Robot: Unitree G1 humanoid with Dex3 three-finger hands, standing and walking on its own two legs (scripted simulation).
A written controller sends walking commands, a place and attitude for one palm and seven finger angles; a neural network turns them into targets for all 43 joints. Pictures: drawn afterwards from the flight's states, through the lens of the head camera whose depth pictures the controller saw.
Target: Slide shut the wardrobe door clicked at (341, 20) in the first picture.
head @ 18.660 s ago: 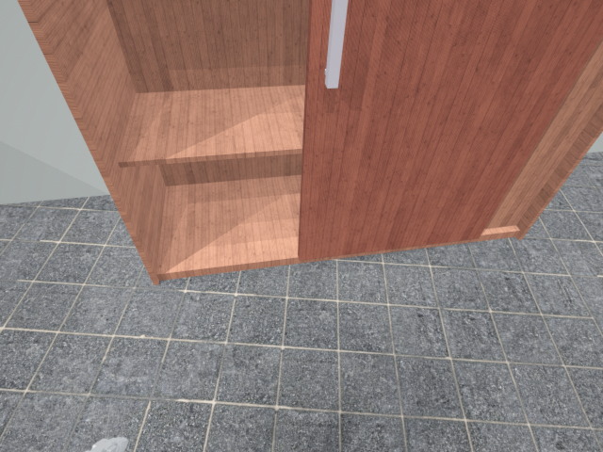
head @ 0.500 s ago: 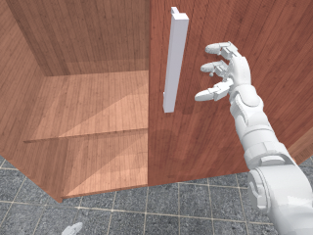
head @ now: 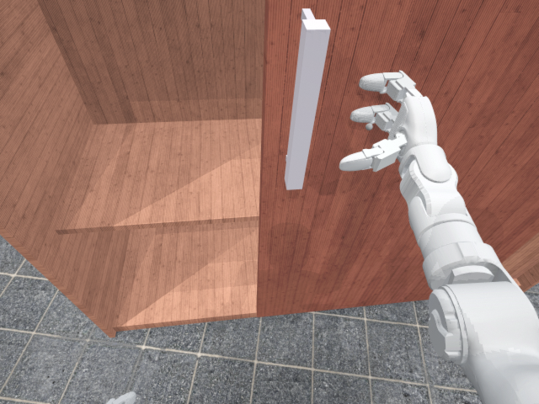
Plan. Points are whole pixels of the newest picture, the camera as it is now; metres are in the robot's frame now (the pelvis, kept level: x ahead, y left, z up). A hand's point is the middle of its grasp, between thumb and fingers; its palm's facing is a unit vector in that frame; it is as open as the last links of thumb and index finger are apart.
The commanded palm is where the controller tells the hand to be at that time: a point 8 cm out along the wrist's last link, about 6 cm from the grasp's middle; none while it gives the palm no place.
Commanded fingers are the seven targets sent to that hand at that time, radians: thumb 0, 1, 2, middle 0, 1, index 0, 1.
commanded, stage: slide the fingers in behind the handle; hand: right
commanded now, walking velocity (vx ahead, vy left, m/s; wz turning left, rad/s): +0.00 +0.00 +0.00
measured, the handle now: (299, 111) +0.48 +0.01 +0.19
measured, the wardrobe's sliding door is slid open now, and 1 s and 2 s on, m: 0.51 0.49 0.49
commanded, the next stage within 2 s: move the hooked fingers beside the handle in 0.20 s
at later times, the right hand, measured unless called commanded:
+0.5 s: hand (361, 128) +0.46 -0.08 +0.19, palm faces -0.13 +0.99 -0.04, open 13.8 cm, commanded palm +0.46 -0.11 +0.17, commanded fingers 0.00 0.50 -0.30 0.30 1.20 0.30 1.20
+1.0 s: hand (363, 127) +0.46 -0.09 +0.19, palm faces -0.14 +0.99 -0.04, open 13.7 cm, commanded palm +0.47 -0.12 +0.17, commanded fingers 0.00 0.50 -0.30 0.30 1.20 0.30 1.20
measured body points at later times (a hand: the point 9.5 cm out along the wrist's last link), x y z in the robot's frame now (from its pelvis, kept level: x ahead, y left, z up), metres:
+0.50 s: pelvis +0.01 +0.00 +0.00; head +0.03 +0.02 +0.45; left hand +0.10 +0.25 -0.12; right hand +0.46 -0.14 +0.19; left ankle +0.04 +0.11 -0.72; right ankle +0.02 -0.10 -0.72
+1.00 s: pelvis +0.00 +0.00 +0.00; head +0.03 +0.01 +0.45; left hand +0.09 +0.25 -0.12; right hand +0.46 -0.14 +0.19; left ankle +0.04 +0.11 -0.72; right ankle +0.02 -0.10 -0.72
